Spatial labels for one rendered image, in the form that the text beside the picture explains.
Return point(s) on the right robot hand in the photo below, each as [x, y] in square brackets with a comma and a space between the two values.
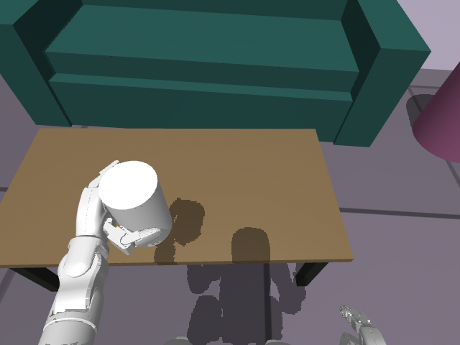
[368, 335]

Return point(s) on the left robot arm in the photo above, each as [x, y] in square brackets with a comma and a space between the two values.
[76, 311]

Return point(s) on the sofa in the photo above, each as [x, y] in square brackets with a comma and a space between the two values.
[337, 66]

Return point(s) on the coffee table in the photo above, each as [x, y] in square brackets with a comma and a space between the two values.
[236, 196]

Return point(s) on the can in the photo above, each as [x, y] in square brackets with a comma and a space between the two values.
[132, 193]

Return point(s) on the left robot hand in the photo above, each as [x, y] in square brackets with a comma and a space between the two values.
[94, 219]

